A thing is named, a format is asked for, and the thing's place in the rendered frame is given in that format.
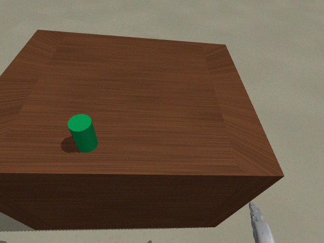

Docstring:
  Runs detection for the can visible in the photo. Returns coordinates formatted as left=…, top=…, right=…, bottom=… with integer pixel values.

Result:
left=67, top=114, right=98, bottom=152

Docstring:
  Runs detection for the right robot hand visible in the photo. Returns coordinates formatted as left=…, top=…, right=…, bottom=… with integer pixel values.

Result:
left=249, top=202, right=275, bottom=243

